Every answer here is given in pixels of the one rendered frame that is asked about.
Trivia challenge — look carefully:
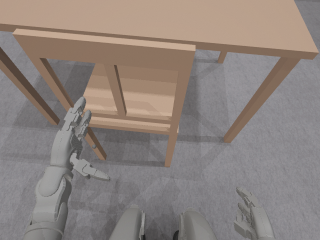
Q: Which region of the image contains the robot right shin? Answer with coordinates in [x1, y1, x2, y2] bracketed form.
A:
[178, 207, 195, 240]

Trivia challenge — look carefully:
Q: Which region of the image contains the left robot thigh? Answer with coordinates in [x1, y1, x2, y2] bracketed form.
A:
[109, 208, 146, 240]

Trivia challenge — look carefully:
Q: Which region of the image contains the table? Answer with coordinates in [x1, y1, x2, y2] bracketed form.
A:
[0, 0, 319, 143]

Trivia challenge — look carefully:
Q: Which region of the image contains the robot left forearm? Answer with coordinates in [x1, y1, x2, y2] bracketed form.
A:
[23, 165, 74, 240]

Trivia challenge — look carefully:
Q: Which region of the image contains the chair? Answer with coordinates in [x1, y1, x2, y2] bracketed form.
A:
[12, 28, 196, 168]

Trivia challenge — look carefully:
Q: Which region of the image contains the left robot hand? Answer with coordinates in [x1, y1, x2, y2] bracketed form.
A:
[50, 96, 111, 182]

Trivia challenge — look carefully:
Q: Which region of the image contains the right robot hand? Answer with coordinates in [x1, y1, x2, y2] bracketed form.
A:
[234, 186, 276, 240]

